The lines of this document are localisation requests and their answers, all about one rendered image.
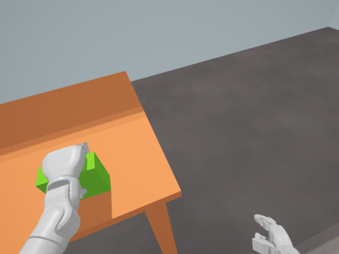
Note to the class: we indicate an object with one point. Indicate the sponge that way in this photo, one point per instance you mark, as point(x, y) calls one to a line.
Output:
point(94, 177)

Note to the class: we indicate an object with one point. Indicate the table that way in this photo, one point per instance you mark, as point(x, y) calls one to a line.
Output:
point(107, 114)

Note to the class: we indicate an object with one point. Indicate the left robot forearm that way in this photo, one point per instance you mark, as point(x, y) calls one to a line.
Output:
point(59, 221)

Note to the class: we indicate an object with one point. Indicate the robot left hand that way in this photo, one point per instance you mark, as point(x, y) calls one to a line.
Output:
point(68, 161)

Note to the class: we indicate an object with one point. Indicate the robot right hand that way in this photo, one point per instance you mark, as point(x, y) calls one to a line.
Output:
point(277, 236)

